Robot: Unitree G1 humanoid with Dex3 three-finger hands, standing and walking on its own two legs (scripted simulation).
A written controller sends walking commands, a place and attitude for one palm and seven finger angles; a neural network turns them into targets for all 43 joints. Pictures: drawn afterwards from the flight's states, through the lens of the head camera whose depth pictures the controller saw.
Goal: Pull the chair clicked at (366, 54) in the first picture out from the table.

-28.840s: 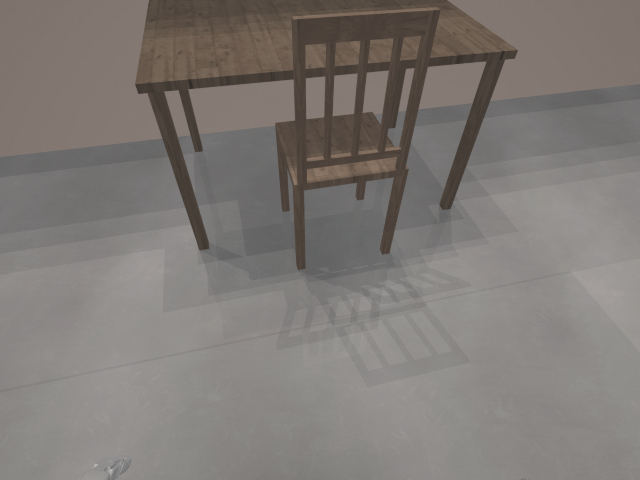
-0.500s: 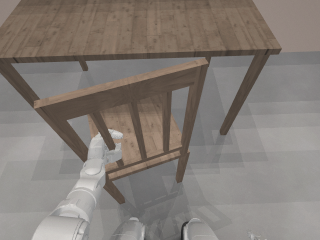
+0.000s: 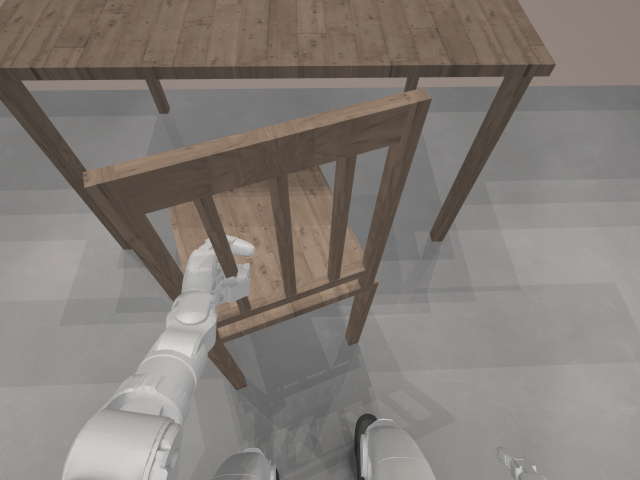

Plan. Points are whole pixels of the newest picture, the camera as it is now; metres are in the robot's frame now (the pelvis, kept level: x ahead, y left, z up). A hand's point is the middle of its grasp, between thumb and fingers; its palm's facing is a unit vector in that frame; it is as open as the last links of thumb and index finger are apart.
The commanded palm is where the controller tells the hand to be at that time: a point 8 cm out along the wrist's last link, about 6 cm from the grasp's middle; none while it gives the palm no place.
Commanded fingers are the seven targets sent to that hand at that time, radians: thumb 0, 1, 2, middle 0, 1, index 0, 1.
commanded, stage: step backward, pulling the chair out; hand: left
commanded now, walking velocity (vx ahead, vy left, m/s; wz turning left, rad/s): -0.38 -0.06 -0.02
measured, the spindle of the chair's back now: (285, 246) +0.44 +0.04 -0.05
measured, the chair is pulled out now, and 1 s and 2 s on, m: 0.25 0.45 0.59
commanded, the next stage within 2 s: stop walking, hand still on the chair in 1.28 s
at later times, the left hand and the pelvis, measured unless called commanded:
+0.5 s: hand (219, 362) +0.26 +0.13 -0.05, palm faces -0.03 -0.98 -0.18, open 5.2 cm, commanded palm +0.27 +0.18 -0.05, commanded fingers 0.00 0.90 0.90 -0.50 -1.45 -0.50 -1.45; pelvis -0.10 +0.01 +0.00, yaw -3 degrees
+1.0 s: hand (195, 433) +0.18 +0.14 -0.05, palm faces -0.02 -0.98 -0.18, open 5.2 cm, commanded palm +0.19 +0.20 -0.05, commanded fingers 0.00 0.90 0.90 -0.50 -1.45 -0.50 -1.45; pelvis -0.18 +0.02 +0.01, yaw -2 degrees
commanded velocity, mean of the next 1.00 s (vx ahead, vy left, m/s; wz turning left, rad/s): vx -0.35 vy -0.06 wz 0.04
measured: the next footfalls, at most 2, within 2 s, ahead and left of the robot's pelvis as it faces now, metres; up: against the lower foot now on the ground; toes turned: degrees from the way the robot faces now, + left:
right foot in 0.14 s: -0.02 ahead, -0.14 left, +0.00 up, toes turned -6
left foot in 0.88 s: -0.20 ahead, +0.16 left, +0.00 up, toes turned +2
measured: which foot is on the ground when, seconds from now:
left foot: down 0.00-0.66, up 0.68-0.86, down 0.88-1.00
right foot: down 0.00-0.00, up 0.02-0.12, down 0.14-0.90, up 0.92-1.00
